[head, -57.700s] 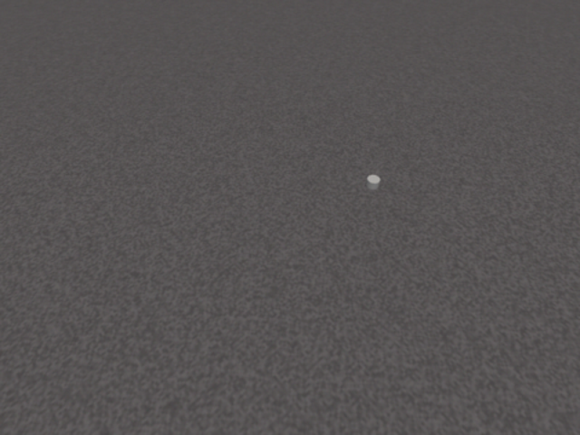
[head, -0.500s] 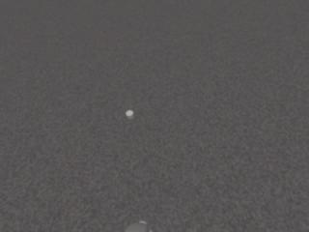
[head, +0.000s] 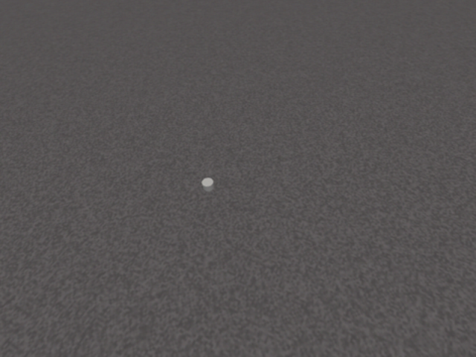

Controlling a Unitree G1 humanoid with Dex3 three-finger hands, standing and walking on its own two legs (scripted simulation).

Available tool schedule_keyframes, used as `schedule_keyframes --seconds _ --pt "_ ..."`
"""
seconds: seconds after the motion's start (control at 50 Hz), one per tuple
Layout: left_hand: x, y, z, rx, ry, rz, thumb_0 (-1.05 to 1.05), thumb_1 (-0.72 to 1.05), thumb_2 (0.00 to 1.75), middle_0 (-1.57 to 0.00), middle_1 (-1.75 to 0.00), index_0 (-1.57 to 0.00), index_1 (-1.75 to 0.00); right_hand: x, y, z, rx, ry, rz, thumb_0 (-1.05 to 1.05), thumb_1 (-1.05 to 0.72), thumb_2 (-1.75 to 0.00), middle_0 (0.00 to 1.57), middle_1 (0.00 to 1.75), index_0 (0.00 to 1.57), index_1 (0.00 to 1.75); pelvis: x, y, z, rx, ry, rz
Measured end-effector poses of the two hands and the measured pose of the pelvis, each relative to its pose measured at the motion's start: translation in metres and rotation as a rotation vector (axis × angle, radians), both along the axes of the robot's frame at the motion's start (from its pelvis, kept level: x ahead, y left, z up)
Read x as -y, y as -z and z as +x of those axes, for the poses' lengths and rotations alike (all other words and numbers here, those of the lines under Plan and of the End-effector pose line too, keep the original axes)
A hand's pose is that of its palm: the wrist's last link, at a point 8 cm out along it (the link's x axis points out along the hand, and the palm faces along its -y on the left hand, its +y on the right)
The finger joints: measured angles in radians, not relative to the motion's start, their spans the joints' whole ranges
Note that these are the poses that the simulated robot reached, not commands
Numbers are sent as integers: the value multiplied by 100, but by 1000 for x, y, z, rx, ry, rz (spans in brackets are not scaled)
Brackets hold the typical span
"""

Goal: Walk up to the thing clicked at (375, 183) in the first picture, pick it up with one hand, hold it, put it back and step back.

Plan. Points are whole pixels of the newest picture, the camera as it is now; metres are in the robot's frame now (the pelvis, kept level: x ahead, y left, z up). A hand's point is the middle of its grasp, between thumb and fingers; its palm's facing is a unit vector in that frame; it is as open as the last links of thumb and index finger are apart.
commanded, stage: step back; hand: left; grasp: from above
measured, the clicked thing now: (208, 184) +1.10 +0.23 -0.75
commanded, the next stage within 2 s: stand in 0.46 s
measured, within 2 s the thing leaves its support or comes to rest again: neither
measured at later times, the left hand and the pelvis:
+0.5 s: hand out of the picture +0.14 +0.28 -0.15, palm faces +0.01 -0.94 -0.35, open 7.4 cm; pelvis +0.03 +0.02 +0.01, yaw +0 degrees
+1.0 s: hand out of the picture +0.08 +0.27 -0.14, palm faces -0.03 -0.94 -0.34, open 7.4 cm; pelvis +0.02 +0.02 +0.02, yaw +0 degrees
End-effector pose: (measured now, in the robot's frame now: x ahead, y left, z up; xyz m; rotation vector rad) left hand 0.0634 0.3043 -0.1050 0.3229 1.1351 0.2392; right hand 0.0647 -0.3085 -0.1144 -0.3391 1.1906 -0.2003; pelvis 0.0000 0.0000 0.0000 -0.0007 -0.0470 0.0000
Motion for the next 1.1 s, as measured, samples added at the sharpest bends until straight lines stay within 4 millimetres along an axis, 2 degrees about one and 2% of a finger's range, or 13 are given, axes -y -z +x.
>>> schedule_keyframes --seconds 0.08,0.2,0.38,0.52,0.64,0.96,1.1 --pt "-9 7 8 -19 -12 -13 0 90 90 -20 -30 -20 -30 -5 -1 15 0 -18 -21 0 -90 -90 20 29 20 30 -9 3 10 -4 -17 2" --pt "-18 16 25 -56 -15 -30 0 91 90 -20 -30 -20 -30 -24 -5 34 3 -8 -13 0 -90 -90 20 29 20 30 -17 2 23 -6 0 -3" --pt "-21 10 55 -32 0 -27 0 91 90 -20 -30 -20 -30 -44 -9 75 55 -15 22 0 -90 -90 20 30 21 30 -22 -4 34 -12 3 -9" --pt "-21 3 66 -15 12 -25 0 91 90 -20 -30 -20 -30 -49 -13 89 83 -22 34 0 -90 -90 20 30 21 30 -25 -9 35 -5 5 -6" --pt "-17 1 60 -37 23 -35 0 91 90 -20 -30 -20 -30 -47 -16 80 71 -19 35 0 -90 -90 20 30 21 30 -25 -13 32 -1 6 -3" --pt "-10 2 20 -109 20 -38 0 91 90 -20 -30 -20 -30 -31 -11 26 -22 25 28 0 -90 -90 20 29 20 30 -18 -16 17 8 5 -1" --pt "-9 1 10 -122 16 -32 0 91 90 -20 -30 -20 -30 -27 -8 10 -53 31 31 0 -90 -90 20 29 20 30 -15 -16 13 5 3 -2"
